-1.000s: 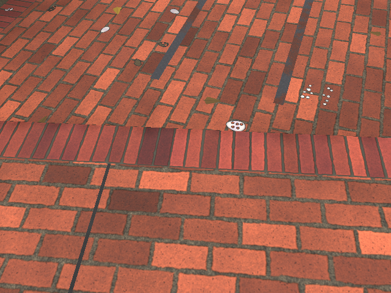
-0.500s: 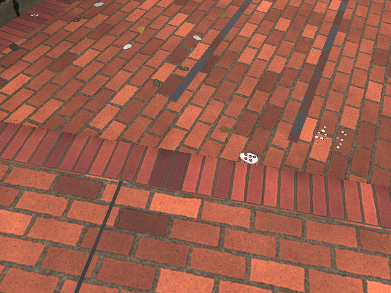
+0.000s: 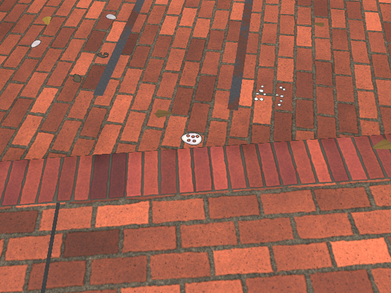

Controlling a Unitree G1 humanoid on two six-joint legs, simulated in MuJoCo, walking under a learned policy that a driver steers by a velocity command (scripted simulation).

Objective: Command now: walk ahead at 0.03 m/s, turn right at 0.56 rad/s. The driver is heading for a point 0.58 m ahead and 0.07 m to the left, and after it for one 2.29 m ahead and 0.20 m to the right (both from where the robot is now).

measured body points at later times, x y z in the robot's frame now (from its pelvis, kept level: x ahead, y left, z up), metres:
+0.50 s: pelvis +0.13 +0.01 +0.01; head +0.16 +0.03 +0.46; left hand +0.38 +0.21 -0.07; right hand +0.07 -0.26 -0.10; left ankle +0.06 +0.15 -0.74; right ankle +0.22 -0.16 -0.71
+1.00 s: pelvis +0.37 -0.01 -0.01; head +0.41 +0.01 +0.44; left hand +0.32 +0.29 -0.14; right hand +0.64 -0.19 -0.08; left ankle +0.52 +0.14 -0.71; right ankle +0.23 -0.15 -0.74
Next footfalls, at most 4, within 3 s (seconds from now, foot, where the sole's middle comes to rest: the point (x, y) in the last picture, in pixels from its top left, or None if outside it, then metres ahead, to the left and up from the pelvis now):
0.16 left None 0.10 0.14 -0.77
0.58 right None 0.27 -0.15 -0.77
1.04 left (172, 253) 0.56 0.14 -0.77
1.58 right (238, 241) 0.60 -0.09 -0.77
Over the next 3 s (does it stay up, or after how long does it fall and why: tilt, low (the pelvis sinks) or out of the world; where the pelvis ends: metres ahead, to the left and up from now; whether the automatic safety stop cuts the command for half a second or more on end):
stays up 0.53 0.09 0.01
